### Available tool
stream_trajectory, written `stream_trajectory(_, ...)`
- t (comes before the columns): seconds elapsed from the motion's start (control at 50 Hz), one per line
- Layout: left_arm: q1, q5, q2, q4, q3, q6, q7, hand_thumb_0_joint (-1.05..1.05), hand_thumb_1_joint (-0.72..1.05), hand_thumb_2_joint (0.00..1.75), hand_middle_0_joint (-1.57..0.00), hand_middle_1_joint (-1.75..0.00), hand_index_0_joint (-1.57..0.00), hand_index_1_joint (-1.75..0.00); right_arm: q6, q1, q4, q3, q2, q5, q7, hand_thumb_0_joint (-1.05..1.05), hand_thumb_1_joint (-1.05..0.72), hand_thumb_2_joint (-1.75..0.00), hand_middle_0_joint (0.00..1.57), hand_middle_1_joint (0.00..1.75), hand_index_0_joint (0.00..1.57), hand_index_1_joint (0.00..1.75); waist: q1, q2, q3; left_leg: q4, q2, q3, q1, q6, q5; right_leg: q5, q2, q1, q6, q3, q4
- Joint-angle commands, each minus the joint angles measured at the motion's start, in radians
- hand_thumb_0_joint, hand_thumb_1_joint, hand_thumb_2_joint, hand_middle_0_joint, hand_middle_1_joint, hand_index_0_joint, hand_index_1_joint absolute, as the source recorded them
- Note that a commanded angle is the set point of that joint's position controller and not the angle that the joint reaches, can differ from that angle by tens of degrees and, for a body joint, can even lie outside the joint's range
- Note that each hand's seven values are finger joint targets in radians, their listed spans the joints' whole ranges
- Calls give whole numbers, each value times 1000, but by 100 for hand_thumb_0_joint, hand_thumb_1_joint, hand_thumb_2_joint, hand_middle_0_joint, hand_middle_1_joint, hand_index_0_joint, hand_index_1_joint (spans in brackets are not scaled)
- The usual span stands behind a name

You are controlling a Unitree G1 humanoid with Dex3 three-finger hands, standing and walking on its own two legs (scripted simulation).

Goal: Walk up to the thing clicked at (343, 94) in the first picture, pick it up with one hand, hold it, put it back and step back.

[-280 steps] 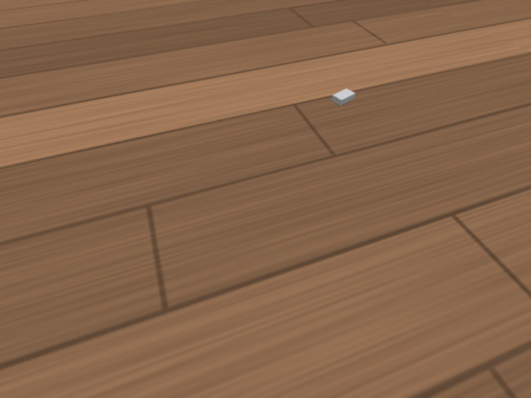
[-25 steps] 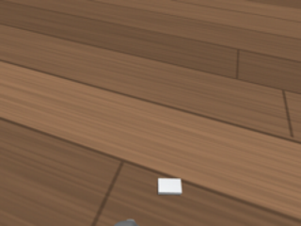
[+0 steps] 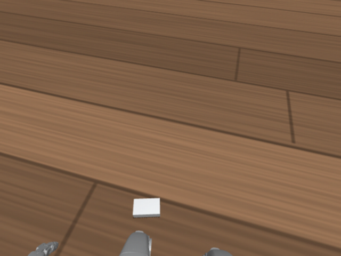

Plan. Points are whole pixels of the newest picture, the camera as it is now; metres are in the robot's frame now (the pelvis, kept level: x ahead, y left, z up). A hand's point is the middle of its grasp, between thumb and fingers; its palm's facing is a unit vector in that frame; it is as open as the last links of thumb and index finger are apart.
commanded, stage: walk up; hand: left
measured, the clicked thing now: (146, 207) +0.46 +0.17 -0.70
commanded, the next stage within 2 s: none
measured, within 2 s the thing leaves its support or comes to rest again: neither
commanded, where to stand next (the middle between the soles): +0.08 -0.11 m, yaw +6 degrees
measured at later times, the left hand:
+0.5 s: hand out of the picture +0.08 +0.10 -0.14, palm faces +0.02 -0.92 -0.39, open 7.4 cm
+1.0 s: hand out of the picture +0.07 +0.15 -0.12, palm faces +0.07 -0.87 -0.48, open 7.4 cm
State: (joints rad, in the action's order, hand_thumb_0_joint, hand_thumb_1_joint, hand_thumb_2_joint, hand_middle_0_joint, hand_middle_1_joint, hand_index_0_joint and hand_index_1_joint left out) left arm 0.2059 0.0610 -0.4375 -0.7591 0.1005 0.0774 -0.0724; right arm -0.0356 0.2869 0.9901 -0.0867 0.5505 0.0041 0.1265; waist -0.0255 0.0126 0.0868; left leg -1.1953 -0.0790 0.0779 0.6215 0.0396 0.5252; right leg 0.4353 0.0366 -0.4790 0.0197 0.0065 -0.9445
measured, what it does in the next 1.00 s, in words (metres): steps to the right: left foot, then right foot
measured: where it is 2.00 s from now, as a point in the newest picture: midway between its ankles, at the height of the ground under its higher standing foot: outside the picture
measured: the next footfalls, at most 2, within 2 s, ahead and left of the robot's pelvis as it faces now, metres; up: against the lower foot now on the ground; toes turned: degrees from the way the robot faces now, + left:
left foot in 0.12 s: +0.11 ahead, +0.03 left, +0.00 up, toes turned +6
right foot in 0.42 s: +0.09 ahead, -0.28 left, +0.00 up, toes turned +4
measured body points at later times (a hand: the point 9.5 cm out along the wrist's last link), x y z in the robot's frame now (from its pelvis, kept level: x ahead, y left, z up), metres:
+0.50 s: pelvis +0.02 -0.19 +0.01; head +0.04 -0.18 +0.46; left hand +0.08 +0.14 -0.11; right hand +0.09 -0.54 -0.09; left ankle +0.07 +0.00 -0.67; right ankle +0.05 -0.34 -0.68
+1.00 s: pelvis +0.02 -0.16 +0.02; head +0.06 -0.15 +0.47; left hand +0.06 +0.20 -0.09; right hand +0.17 -0.45 -0.10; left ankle +0.04 -0.03 -0.68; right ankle +0.06 -0.30 -0.69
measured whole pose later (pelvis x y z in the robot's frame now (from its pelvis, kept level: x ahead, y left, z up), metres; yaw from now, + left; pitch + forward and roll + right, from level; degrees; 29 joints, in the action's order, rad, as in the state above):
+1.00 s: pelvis +0.02 -0.16 +0.02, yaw +4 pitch -2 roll -1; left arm 0.20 0.00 -0.45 -0.97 0.04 -0.05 0.05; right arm 0.03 0.10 0.93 -0.04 0.38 0.00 -0.02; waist -0.02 -0.03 0.13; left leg -0.84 -0.03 0.02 0.39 -0.01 0.41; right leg 0.36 0.03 -0.36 0.02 0.00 -0.78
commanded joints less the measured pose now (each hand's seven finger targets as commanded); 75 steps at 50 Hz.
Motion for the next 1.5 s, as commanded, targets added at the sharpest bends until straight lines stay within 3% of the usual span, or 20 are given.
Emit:
stream_trajectory(0.0, -97, 4, -268, 106, 72, -16, 23, 0, 90, 90, -20, -30, -20, -30, -42, 191, 8, -40, 180, -9, -4, 0, -90, -90, 20, 30, 20, 30, 33, 266, -14, 145, 32, -143, -68, 6, -26, 45, 162, 40, -255, -289, 493)
stream_trajectory(0.08, -127, 0, -180, 139, 24, 0, 23, 0, 90, 90, -20, -30, -20, -30, -65, 343, 24, -42, 154, 5, -3, 0, -90, -90, 20, 30, 20, 30, 105, 94, -56, 593, 24, -60, -478, 18, -270, -228, 100, -127, -194, -137, 187)
stream_trajectory(0.12, -16, -13, -129, 120, 6, 4, 35, 0, 90, 90, -20, -30, -20, -30, -74, 236, -69, -72, 283, 35, 15, 0, -90, -90, 20, 30, 20, 30, 48, -101, -86, 807, -362, 603, -570, 121, -300, 70, -40, -330, -53, -132, -161)
stream_trajectory(0.14, 23, -9, -228, 96, 32, 12, 46, 0, 90, 90, -20, -30, -20, -30, -72, 199, -91, -83, 332, 5, 13, 0, -90, -90, 20, 30, 20, 30, 51, -26, -130, 802, -437, 650, -524, 184, -321, 145, -26, -295, -40, -213, -258)
stream_trajectory(0.22, 33, -34, -226, 49, 53, 6, 44, 0, 90, 90, -20, -30, -20, -30, -64, 60, -124, -51, 207, 11, -3, 0, -90, -90, 20, 30, 20, 30, -6, -95, -68, 717, -237, 226, -310, 190, -338, 1, -15, -175, -35, -211, -351)
stream_trajectory(0.36, 155, -68, -163, -109, 36, -61, 61, 0, 90, 90, -20, -30, -20, -30, -1, -75, -152, -19, 150, 43, -84, 0, -90, -90, 20, 30, 20, 30, -26, -195, -95, 509, -72, -19, -66, 120, 8, -49, -62, 275, 12, 47, 277)
stream_trajectory(0.38, 175, -56, -183, -131, 39, -76, 78, 0, 90, 90, -20, -30, -20, -30, 16, -52, -145, 1, 80, 37, -87, 0, -90, -90, 20, 30, 20, 30, -44, -44, -68, 302, -21, -80, -27, 89, -55, -39, -71, 281, 15, 5, 390)
stream_trajectory(0.4, 150, -37, -255, -115, 48, -91, 90, 0, 90, 90, -20, -30, -20, -30, 21, -32, -168, 27, -3, 24, -91, 0, -90, -90, 20, 30, 20, 30, -38, 164, -46, 134, 36, -111, 74, 34, -49, 14, 94, 244, -49, -328, 504)
stream_trajectory(0.42, 61, -32, -343, -77, 49, -101, 98, 0, 90, 90, -20, -30, -20, -30, 27, -70, -183, 16, 19, 14, -86, 0, -90, -90, 20, 30, 20, 30, -11, 170, -27, 130, 55, 23, 73, 3, 53, 109, 293, 94, -183, -672, 621)
stream_trajectory(0.44, -31, -36, -384, -65, 52, -104, 101, 0, 90, 90, -20, -30, -20, -30, 25, -98, -167, -11, 93, 15, -78, 0, -90, -90, 20, 30, 20, 30, 8, 131, 18, 98, 7, 64, 44, -10, 56, 167, 339, 22, -249, -720, 642)
stream_trajectory(0.72, 78, -52, -292, -97, 30, -151, 153, 0, 90, 90, -20, -30, -20, -30, 47, -145, -160, -40, 62, 24, -140, 0, -90, -90, 20, 30, 20, 30, -7, 199, -148, 324, 39, -58, -103, -27, -40, -744, 243, 320, -242, -330, 302)
stream_trajectory(0.78, 9, -68, -251, -77, 0, -136, 145, 0, 90, 90, -20, -30, -20, -30, 31, -58, -115, -48, 53, 20, -136, 0, -90, -90, 20, 30, 20, 30, 61, 126, -173, 622, 92, -109, -418, 1, -276, -612, 147, 128, -141, -176, 161)
stream_trajectory(0.84, -25, -67, -222, -103, -17, -130, 158, 0, 90, 90, -20, -30, -20, -30, 34, -117, -137, -64, 175, 7, -140, 0, -90, -90, 20, 30, 20, 30, 77, -190, -173, 702, -265, 378, -414, 267, -357, 182, -10, -40, -31, -13, -31)
stream_trajectory(0.92, 81, -71, -178, -166, -20, -151, 135, 0, 90, 90, -20, -30, -20, -30, 43, -237, -143, -23, 100, -1, -131, 0, -90, -90, 20, 30, 20, 30, -23, -160, -105, 545, -93, 87, -288, 128, -559, -122, -15, 183, -33, 36, 307)
stream_trajectory(0.98, 43, -49, -310, -181, 4, -154, 130, 0, 90, 90, -20, -30, -20, -30, 52, -234, -136, 0, 35, -16, -126, 0, -90, -90, 20, 30, 20, 30, -9, 70, -140, 349, 55, -12, -214, 0, -234, -221, 247, 204, -196, -397, 468)
stream_trajectory(1.0, -44, -47, -322, -160, 2, -153, 127, 0, 90, 90, -20, -30, -20, -30, 55, -211, -109, -9, 42, -9, -122, 0, -90, -90, 20, 30, 20, 30, 24, 112, -92, 329, 53, -21, -284, -5, -40, -174, 301, 88, -241, -440, 484)
stream_trajectory(1.04, -142, -47, -256, -144, -24, -140, 120, 0, 90, 90, -20, -30, -20, -30, 44, -135, -53, -12, 48, -9, -132, 0, -90, -90, 20, 30, 20, 30, 85, 58, -69, 548, 33, -2, -402, 8, -115, -121, 201, 5, -151, -263, 427)
stream_trajectory(1.1, -98, -54, -208, -181, -32, -120, 119, 0, 90, 90, -20, -30, -20, -30, 23, -195, -53, -23, 139, 9, -139, 0, -90, -90, 20, 30, 20, 30, 42, -109, -26, 855, -210, 399, -300, 164, -27, 101, -18, 15, -35, -28, 116)
stream_trajectory(1.26, -96, -58, -201, -246, -37, -144, 110, 0, 90, 90, -20, -30, -20, -30, 27, -243, -17, 23, 22, -14, -132, 0, -90, -90, 20, 30, 20, 30, 17, -63, -148, 700, -17, 52, -332, -1, -380, -307, 87, 317, -78, -164, 465)
stream_trajectory(1.48, -192, -64, -159, -312, -66, -131, 97, 0, 90, 90, -20, -30, -20, -30, 24, -288, 84, 30, 32, -11, -137, 0, -90, -90, 20, 30, 20, 30, 27, -5, -128, 838, -29, 24, -481, -5, -414, -332, 90, 310, -41, -106, 595)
